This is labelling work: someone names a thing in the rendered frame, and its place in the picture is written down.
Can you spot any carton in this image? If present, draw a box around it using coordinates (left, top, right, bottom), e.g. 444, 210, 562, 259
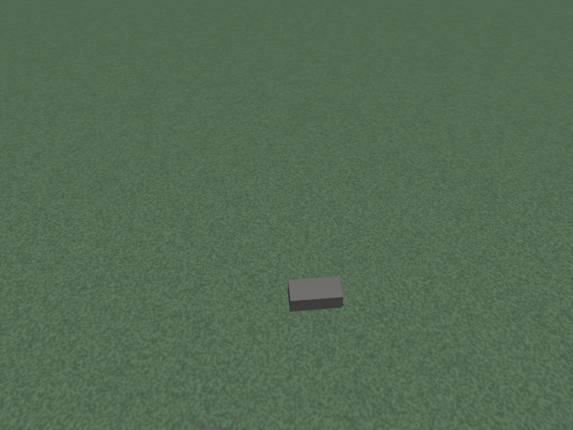
287, 276, 344, 312

